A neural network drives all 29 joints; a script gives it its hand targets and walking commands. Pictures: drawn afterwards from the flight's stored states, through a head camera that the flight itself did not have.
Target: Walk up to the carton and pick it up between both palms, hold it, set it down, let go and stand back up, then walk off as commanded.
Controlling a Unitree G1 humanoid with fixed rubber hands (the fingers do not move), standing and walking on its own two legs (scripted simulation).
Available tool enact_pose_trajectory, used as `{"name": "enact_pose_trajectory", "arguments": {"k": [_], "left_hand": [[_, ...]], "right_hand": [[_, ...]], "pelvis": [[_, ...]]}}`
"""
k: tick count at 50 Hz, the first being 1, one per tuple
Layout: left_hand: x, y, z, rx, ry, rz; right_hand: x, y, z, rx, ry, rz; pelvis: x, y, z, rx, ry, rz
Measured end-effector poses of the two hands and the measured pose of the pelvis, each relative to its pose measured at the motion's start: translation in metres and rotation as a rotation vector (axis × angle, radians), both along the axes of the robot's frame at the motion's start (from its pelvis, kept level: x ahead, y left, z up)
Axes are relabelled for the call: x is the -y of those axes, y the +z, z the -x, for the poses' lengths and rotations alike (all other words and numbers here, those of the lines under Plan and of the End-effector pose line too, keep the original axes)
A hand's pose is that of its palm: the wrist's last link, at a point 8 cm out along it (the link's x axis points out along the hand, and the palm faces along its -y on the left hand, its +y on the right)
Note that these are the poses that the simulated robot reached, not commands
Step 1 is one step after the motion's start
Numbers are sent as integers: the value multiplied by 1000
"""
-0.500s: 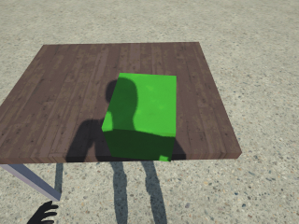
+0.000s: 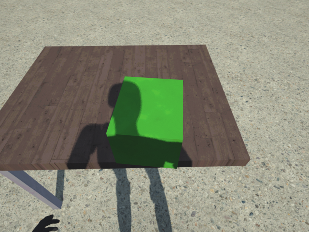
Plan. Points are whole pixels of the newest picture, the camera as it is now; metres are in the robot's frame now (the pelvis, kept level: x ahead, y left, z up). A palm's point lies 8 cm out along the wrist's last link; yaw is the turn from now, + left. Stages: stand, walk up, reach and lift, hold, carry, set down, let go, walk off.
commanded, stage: stand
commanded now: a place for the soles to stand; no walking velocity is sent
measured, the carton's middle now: (150, 121) +0.49 +0.02 -0.02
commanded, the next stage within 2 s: reach and lift in 0.14 s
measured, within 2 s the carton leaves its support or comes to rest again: neither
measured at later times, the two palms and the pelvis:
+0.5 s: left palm (63, 216) +0.21 +0.25 -0.09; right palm out of the picture +0.15 -0.31 -0.06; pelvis +0.02 +0.00 +0.00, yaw +0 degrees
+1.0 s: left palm (49, 226) +0.18 +0.26 -0.05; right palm out of the picture +0.14 -0.25 -0.04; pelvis +0.01 +0.01 +0.01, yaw +0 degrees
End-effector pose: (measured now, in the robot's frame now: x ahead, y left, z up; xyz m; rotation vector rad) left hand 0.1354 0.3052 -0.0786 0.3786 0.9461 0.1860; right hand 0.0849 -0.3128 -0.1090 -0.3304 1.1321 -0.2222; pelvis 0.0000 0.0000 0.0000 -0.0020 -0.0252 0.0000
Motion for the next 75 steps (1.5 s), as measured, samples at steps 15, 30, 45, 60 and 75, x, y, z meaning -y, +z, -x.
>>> {"name": "enact_pose_trajectory", "arguments": {"k": [15, 30, 45, 60, 75], "left_hand": [[5, -15, -18, -118, 71, 14], [49, -3, -68, 16, 27, 163], [39, 21, -47, 163, -11, 144], [41, 45, -50, 325, -39, 198], [51, 76, -91, 494, -124, 251]], "right_hand": [[-3, 17, -41, 205, 84, 5], [-11, 49, -59, 232, 120, 45], [-58, 71, -73, 462, 146, -33], [-90, 101, -63, 621, 117, -58], [-112, 120, -99, 688, 85, -109]], "pelvis": [[4, -7, -5, 22, -1, -4], [-3, 4, -25, -14, -3, 7], [-6, 13, -16, 12, -2, 12], [-8, 14, -4, 45, -3, 10], [-18, 17, -21, 11, -4, 9]]}}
